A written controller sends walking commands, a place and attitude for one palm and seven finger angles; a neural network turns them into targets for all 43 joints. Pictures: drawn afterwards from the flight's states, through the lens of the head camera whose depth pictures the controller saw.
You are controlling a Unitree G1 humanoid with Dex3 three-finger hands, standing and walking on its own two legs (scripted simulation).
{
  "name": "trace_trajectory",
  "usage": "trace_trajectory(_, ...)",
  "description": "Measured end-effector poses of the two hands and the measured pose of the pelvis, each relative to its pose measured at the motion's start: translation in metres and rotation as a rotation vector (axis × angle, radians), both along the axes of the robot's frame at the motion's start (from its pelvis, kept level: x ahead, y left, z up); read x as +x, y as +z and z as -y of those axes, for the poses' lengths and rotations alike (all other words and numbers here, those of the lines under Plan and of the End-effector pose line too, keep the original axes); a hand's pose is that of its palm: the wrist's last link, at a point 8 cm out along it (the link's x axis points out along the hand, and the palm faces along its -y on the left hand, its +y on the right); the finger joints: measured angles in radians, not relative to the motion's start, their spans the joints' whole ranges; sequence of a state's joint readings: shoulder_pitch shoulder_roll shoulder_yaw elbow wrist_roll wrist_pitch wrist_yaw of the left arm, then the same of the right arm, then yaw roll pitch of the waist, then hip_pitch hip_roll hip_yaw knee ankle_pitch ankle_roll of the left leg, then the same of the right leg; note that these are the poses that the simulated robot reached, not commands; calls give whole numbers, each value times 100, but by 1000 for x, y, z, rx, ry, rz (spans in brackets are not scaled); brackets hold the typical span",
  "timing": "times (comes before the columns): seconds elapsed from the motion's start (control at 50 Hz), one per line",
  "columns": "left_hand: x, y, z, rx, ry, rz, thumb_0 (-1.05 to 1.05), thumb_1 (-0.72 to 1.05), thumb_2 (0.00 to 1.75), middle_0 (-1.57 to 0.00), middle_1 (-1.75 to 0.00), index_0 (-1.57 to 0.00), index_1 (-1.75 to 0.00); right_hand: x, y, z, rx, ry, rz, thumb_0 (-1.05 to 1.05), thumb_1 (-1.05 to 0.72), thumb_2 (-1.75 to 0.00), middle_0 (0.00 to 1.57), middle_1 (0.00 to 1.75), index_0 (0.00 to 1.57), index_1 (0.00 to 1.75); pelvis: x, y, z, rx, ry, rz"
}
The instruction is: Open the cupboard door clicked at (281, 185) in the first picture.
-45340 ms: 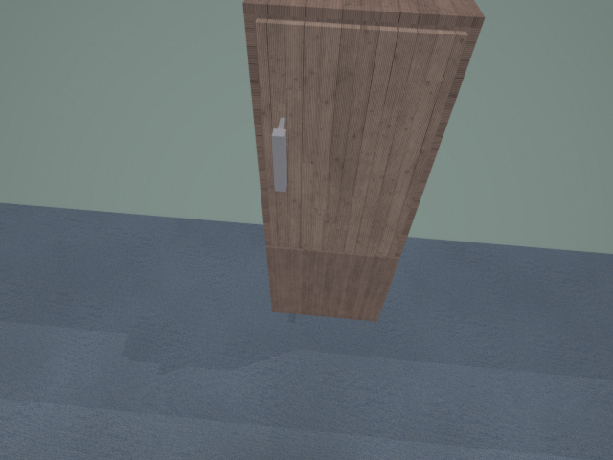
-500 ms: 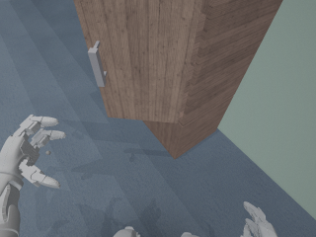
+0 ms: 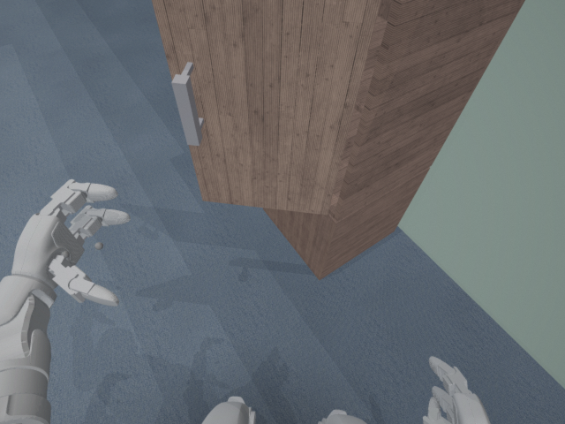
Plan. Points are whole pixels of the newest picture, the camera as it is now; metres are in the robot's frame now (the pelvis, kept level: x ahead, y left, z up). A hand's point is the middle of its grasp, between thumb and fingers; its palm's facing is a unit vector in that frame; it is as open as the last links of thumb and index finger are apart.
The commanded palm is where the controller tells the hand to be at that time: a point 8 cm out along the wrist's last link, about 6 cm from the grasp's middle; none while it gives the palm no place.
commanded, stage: move the hooked fingers beside the handle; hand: left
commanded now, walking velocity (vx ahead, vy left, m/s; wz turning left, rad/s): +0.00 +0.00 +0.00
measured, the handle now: (191, 105) +0.64 +0.21 +0.05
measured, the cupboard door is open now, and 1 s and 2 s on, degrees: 49 49 49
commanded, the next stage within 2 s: none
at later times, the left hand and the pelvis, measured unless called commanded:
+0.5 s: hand (122, 184) +0.43 +0.27 +0.07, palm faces -0.07 -1.00 -0.01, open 14.0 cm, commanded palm +0.42 +0.32 +0.07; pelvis +0.01 +0.01 -0.01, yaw -2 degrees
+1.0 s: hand (142, 140) +0.52 +0.26 +0.07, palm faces -0.07 -1.00 -0.01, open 14.0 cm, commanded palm +0.52 +0.31 +0.06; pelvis +0.00 +0.01 -0.02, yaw -4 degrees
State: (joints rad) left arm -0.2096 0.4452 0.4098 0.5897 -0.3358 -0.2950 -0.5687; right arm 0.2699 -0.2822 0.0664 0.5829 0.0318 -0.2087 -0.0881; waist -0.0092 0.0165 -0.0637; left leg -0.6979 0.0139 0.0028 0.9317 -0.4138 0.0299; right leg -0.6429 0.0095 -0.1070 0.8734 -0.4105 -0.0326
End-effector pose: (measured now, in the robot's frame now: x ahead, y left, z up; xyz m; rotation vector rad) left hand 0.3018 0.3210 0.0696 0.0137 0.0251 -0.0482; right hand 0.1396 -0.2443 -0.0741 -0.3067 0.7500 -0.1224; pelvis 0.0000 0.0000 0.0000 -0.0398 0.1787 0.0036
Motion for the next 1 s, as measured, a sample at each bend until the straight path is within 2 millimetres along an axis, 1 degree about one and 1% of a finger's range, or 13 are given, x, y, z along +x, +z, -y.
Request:
trace_trajectory(0.12,37,0,3,-5,-29,-7,-1,-50,30,-30,-120,-30,-120,-14,-4,5,-14,-34,-46,1,-91,-90,21,30,21,30,1,-2,-2,0,-9,-24)
trace_trajectory(0.22,60,2,4,-3,-28,-15,-1,-50,30,-30,-120,-30,-120,-32,-7,9,-15,-73,-104,1,-91,-90,21,30,20,30,4,-3,-4,2,-22,-45)
trace_trajectory(0.42,93,-6,-7,0,0,-30,-1,-50,30,-30,-120,-30,-120,-70,-18,17,-35,-133,-263,1,-91,-90,21,30,20,29,7,-8,-5,-3,-34,-88)
trace_trajectory(0.52,112,-2,-5,-7,-23,-1,-1,-50,30,-29,-120,-29,-120,-84,-22,19,-46,-155,-330,1,-91,-90,21,30,20,29,8,-10,-7,-8,-34,-107)
trace_trajectory(0.62,135,-3,-1,-17,-35,-24,-1,-50,30,-29,-120,-30,-120,-95,-24,19,-52,-181,-371,1,-91,-90,21,30,20,29,7,-13,-8,-12,-36,-129)
trace_trajectory(0.74,156,0,5,-4,-35,-19,-1,-50,30,-29,-120,-30,-120,-109,-27,17,-45,-205,-423,1,-91,-90,21,30,20,29,7,-15,-9,-13,-45,-151)
trace_trajectory(0.84,174,-1,3,-10,-15,-28,-1,-50,30,-30,-120,-30,-120,-123,-29,15,-46,-230,-475,1,-91,-90,21,30,20,29,5,-19,-9,-17,-50,-173)
trace_trajectory(0.92,185,3,1,19,-18,-21,-1,-50,30,-30,-120,-30,-120,-137,-31,14,-47,-250,-527,1,-91,-90,21,30,20,29,5,-21,-10,-21,-53,-190)
trace_trajectory(1.0,196,5,1,2,-20,-18,-1,-50,30,-29,-120,-30,-120,-150,-32,13,-52,-267,-580,1,-91,-90,21,30,20,29,5,-23,-10,-26,-52,-204)
